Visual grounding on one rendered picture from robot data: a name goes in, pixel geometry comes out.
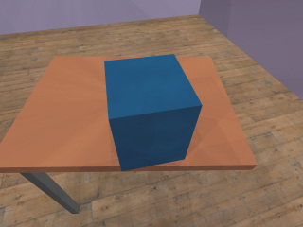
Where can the table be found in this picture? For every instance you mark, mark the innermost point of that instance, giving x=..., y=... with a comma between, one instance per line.
x=64, y=126

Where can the carton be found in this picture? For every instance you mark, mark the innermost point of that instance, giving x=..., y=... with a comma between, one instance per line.
x=152, y=110

